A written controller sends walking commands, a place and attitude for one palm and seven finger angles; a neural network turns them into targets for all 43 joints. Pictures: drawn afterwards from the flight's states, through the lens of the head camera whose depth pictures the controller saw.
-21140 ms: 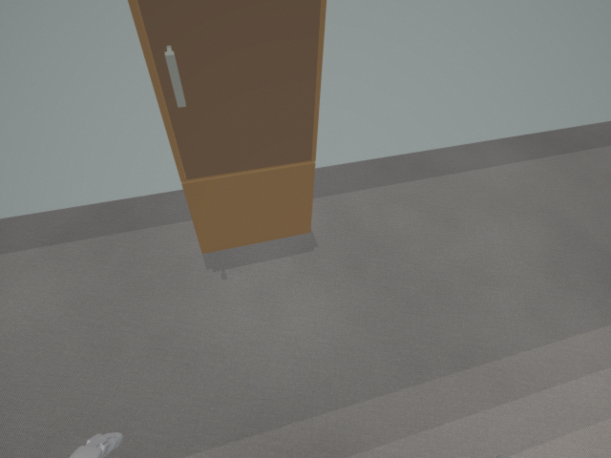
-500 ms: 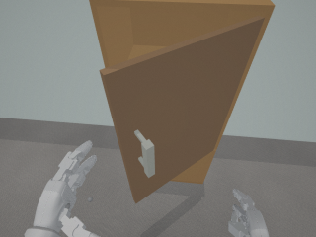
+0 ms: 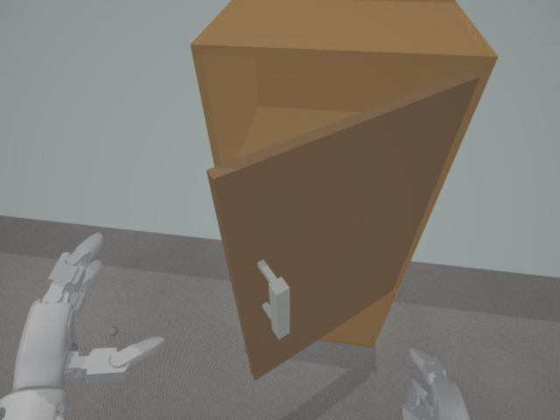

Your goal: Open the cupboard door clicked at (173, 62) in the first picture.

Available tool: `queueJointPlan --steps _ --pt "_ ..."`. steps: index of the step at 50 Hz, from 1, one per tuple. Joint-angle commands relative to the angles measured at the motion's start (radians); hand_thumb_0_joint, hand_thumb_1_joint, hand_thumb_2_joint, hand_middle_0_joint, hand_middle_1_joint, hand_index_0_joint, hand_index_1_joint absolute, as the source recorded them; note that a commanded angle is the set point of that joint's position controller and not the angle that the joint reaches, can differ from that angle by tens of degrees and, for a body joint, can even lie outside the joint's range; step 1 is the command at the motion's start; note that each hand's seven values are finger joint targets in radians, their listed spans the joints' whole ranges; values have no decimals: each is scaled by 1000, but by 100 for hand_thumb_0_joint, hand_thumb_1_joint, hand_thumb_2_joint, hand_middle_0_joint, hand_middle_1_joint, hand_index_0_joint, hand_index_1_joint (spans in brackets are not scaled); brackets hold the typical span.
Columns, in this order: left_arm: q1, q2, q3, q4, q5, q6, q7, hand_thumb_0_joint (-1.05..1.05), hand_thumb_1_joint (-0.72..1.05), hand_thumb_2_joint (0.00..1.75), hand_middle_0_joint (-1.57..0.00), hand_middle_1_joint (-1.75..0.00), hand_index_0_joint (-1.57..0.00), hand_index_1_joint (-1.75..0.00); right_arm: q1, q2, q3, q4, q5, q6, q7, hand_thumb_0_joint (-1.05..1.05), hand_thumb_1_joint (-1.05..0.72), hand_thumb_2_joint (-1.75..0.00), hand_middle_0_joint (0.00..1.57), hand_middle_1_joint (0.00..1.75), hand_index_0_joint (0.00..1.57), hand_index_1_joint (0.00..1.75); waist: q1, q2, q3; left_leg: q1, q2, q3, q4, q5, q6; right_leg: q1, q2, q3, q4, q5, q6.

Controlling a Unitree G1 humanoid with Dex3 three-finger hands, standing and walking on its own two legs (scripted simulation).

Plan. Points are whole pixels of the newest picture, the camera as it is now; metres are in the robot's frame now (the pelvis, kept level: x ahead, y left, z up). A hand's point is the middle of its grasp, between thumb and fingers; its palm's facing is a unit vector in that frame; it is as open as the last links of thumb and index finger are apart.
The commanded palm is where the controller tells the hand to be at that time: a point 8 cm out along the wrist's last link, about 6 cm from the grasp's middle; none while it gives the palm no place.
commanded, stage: draw the hand back to the body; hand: left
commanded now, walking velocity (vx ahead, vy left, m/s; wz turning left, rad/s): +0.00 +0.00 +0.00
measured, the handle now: (272, 300) +0.29 +0.05 +0.02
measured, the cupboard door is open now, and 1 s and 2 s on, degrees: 41 41 41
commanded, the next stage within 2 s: step back with the hand held close in 0.72 s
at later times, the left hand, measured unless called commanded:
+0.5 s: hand (85, 285) +0.20 +0.23 +0.17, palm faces +0.45 -0.80 -0.41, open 7.8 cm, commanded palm +0.15 +0.27 +0.19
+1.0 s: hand (85, 291) +0.20 +0.23 +0.17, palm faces +0.41 -0.78 -0.47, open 7.4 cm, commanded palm +0.13 +0.27 +0.19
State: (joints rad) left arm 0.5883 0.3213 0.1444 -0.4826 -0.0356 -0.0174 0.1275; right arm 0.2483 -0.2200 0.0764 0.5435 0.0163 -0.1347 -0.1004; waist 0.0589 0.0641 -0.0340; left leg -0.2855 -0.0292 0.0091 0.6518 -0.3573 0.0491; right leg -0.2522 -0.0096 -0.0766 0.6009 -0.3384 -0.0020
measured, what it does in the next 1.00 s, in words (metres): stands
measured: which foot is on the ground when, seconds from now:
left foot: down 0.00-1.00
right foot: down 0.00-1.00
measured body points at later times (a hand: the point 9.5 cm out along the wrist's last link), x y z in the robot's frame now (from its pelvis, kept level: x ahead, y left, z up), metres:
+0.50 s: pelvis +0.01 -0.02 +0.02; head -0.01 -0.05 +0.47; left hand +0.17 +0.27 +0.20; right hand +0.20 -0.25 -0.07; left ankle -0.01 +0.08 -0.73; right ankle -0.01 -0.12 -0.73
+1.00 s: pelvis -0.01 -0.03 +0.02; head -0.01 -0.05 +0.47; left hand +0.17 +0.27 +0.20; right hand +0.18 -0.26 -0.07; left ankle -0.01 +0.08 -0.73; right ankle -0.01 -0.12 -0.73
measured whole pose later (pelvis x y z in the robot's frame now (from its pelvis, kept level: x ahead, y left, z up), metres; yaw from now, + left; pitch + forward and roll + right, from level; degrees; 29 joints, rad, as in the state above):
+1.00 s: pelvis -0.01 -0.03 +0.02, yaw -1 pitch -2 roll -1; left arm 0.47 0.37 0.38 -0.38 -0.05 -0.13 0.11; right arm 0.16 -0.24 0.02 0.61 0.01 -0.06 -0.08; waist 0.03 0.07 0.04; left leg -0.18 0.02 0.00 0.46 -0.24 0.01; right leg -0.13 0.04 -0.08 0.38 -0.21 -0.04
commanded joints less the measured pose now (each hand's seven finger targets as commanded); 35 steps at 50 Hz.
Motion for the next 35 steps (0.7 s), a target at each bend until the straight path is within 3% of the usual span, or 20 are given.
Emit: queueJointPlan --steps 1,6,8,17,18,21,26,28,32,35 --pt "-68 133 143 -195 -2 -75 22 0 34 66 -18 -30 -18 -30 -138 -103 -55 -141 -5 -57 -1 0 -90 -90 20 30 20 30 0 8 -32 69 58 -84 -194 296 -53 62 0 32 -123 184 -28" --pt "-105 157 196 -188 -8 -83 17 0 51 74 -19 -30 -19 -30 -155 -107 -63 -116 -9 -49 7 0 -90 -90 20 30 20 30 6 6 -32 122 60 -69 -227 378 -52 116 0 35 -163 248 -27" --pt "-114 183 234 -164 -10 -85 20 0 58 76 -19 -30 -19 -30 -166 -109 -68 -105 -12 -46 5 0 -90 -90 20 30 20 30 12 -19 -35 131 57 -59 -237 374 -47 141 0 36 -181 269 -28" --pt "-206 233 330 -154 -29 -102 20 0 90 90 -20 -30 -20 -30 -181 -107 -77 -77 -13 -25 8 0 -90 -90 20 30 20 30 12 1 -42 186 45 -29 -256 385 -30 181 -5 53 -234 336 -24" --pt "-200 211 307 -135 -24 -99 16 0 90 90 -20 -30 -20 -30 -188 -109 -79 -72 -11 -25 7 0 -90 -90 20 30 20 30 11 38 -25 192 44 -22 -252 410 -28 177 -7 55 -237 354 -25" --pt "-176 166 263 -96 -30 -91 5 0 90 90 -20 -30 -20 -30 -186 -112 -84 -73 -12 -15 17 0 -90 -90 20 30 20 30 5 -7 0 198 47 -21 -263 395 -26 164 -5 50 -248 343 -16" --pt "-189 202 289 -121 -29 -104 4 0 90 90 -20 -30 -20 -30 -197 -113 -90 -77 -13 -10 16 0 -90 -90 20 30 20 30 13 -56 -32 206 43 -20 -271 373 -17 186 -4 56 -257 337 -13" --pt "-191 239 322 -132 -26 -110 8 0 90 90 -20 -30 -20 -30 -203 -113 -92 -72 -15 -14 11 0 -90 -90 20 30 20 30 20 -21 -41 210 40 -14 -266 378 -16 197 -9 64 -262 354 -17" --pt "-209 224 306 -156 -24 -119 8 0 90 90 -20 -30 -20 -30 -203 -102 -88 -67 -12 -23 11 0 -90 -90 20 30 20 30 12 31 -26 220 38 -9 -266 358 -19 177 -9 72 -278 334 -16" --pt "-196 209 299 -116 -28 -117 6 0 90 90 -20 -30 -20 -30 -204 -102 -89 -63 -12 -24 11 0 -90 -90 20 30 20 30 11 -16 7 211 39 -12 -274 332 -16 164 -5 68 -289 305 -13"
